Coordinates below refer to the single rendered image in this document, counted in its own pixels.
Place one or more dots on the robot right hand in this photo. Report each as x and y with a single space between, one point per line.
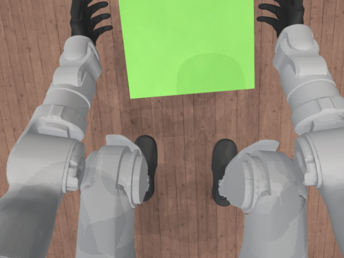
289 12

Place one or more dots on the right robot upper arm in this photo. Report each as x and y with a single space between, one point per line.
319 161

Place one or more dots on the left robot upper arm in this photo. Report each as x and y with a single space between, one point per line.
43 168

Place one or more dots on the carton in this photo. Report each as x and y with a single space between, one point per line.
177 47

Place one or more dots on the robot left forearm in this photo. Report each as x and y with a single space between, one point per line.
68 100

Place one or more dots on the robot left thigh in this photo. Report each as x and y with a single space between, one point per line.
106 217

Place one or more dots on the right robot shin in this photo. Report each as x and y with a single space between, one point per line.
225 184

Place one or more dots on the robot left hand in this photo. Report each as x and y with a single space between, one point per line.
81 22

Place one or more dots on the robot right forearm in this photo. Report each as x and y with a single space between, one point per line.
308 86

